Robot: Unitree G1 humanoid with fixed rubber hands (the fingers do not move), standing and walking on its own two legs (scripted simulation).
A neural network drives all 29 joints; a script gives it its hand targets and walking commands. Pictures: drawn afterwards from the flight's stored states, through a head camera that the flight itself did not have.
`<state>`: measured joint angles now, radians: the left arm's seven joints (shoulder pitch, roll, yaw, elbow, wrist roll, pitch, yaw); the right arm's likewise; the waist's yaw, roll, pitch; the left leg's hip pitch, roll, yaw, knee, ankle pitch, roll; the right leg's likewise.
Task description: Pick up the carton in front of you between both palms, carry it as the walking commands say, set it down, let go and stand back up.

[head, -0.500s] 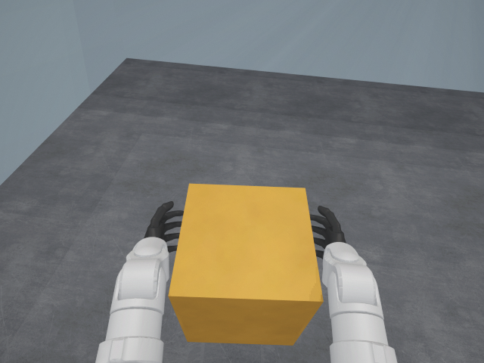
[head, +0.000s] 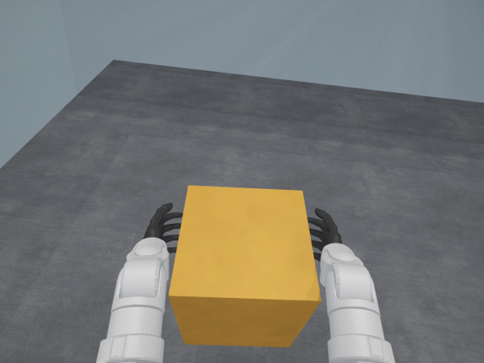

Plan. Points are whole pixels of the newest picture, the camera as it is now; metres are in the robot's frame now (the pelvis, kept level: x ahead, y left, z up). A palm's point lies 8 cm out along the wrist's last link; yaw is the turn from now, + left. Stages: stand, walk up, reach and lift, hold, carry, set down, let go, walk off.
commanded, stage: hold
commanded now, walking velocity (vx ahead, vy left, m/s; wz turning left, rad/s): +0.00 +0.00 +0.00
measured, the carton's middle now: (241, 270) +0.29 +0.00 -0.04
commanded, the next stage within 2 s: set down in 0.12 s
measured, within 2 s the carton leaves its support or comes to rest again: neither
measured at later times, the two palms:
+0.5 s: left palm (169, 232) +0.34 +0.14 +0.00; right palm (327, 253) +0.31 -0.16 +0.01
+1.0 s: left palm (184, 267) +0.39 +0.13 -0.21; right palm (303, 279) +0.36 -0.17 -0.20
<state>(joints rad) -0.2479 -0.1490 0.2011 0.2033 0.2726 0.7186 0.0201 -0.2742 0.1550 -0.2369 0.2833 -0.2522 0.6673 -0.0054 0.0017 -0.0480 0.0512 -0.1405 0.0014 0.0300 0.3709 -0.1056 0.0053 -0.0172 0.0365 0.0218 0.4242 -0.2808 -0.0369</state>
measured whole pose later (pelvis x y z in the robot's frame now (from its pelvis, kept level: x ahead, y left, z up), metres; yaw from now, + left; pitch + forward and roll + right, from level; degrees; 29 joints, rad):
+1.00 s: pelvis -0.04 +0.01 -0.13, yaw -6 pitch +36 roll -1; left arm -0.69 -0.07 0.37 0.58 0.22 0.17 0.03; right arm -0.69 0.12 -0.43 0.59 -0.15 0.15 -0.06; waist 0.00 -0.04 -0.13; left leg -1.47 -0.07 -0.08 1.18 -0.33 -0.01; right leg -1.37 0.13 0.06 1.24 -0.49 -0.01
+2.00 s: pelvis -0.08 +0.03 -0.37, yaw -12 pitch +42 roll -4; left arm -1.29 0.21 0.34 0.86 0.12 0.24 0.05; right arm -1.29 -0.07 -0.40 0.86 -0.06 0.20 -0.18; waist 0.07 -0.05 0.17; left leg -2.29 -0.08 -0.06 2.01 -0.46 -0.02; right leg -2.17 0.22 0.00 2.08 -0.66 0.06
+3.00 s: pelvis -0.09 +0.03 -0.41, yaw -12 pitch +35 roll -1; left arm -1.40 0.28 0.41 1.05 0.14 0.17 -0.06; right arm -1.42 -0.15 -0.36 1.04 -0.10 0.17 -0.08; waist 0.08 -0.06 0.34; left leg -2.28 0.00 -0.01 2.16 -0.49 0.01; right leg -2.20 0.19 -0.02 2.23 -0.65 0.03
